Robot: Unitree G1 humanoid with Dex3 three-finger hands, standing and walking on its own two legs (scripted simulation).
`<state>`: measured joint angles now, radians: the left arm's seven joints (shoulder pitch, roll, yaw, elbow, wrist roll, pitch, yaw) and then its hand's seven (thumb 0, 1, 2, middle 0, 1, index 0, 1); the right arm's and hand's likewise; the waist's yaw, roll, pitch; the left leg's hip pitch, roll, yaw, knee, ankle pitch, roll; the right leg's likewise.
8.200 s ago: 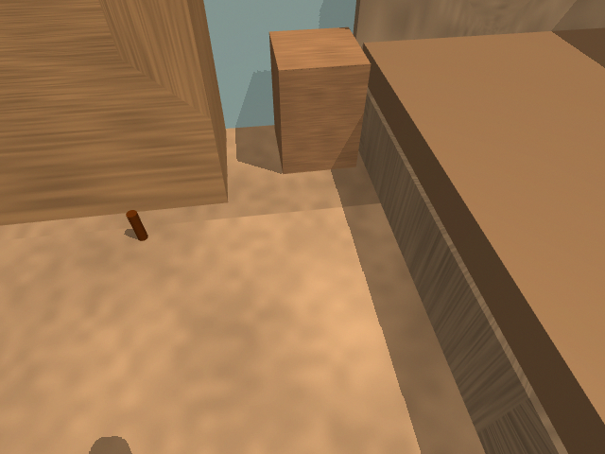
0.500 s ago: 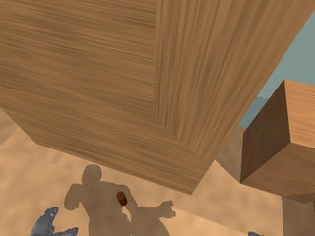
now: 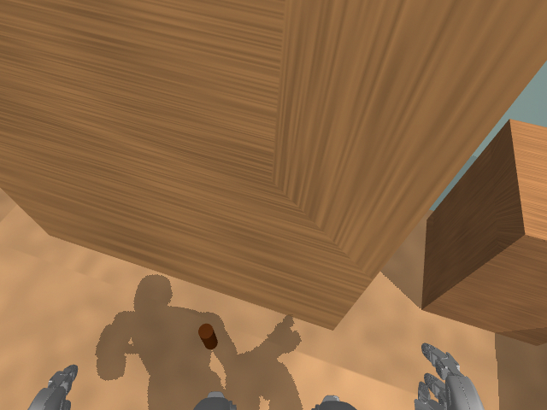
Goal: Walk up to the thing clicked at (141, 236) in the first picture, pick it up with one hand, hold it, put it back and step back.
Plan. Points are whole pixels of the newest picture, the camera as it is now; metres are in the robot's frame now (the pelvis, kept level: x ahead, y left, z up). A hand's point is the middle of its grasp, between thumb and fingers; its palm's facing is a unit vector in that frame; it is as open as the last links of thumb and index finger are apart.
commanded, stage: go down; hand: left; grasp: from the side
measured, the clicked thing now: (208, 337) +0.38 +0.18 -0.63
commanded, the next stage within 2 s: none
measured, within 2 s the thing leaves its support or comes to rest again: neither
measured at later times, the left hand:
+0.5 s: hand (89, 405) +0.17 +0.29 -0.18, palm faces +0.08 -0.96 -0.25, open 17.3 cm
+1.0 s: hand (97, 357) +0.26 +0.34 -0.26, palm faces +0.09 -0.98 -0.19, open 17.2 cm
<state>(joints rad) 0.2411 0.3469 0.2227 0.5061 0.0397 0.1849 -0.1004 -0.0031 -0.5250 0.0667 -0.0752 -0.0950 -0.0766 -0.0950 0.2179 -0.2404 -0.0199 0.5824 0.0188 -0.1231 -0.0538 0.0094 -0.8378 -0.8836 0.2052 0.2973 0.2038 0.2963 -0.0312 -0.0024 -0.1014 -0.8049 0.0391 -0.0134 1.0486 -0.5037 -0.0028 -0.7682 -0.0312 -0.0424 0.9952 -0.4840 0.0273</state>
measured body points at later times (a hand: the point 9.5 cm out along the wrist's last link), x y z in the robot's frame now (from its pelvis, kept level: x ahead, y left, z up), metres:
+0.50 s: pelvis -0.02 +0.00 -0.07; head +0.11 +0.03 +0.36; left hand +0.16 +0.34 -0.16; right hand +0.16 -0.25 -0.15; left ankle +0.00 +0.12 -0.67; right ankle +0.00 -0.14 -0.67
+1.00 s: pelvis -0.07 -0.01 -0.21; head +0.12 +0.03 +0.20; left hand +0.25 +0.39 -0.25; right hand +0.09 -0.27 -0.32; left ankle +0.00 +0.12 -0.67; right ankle +0.00 -0.14 -0.67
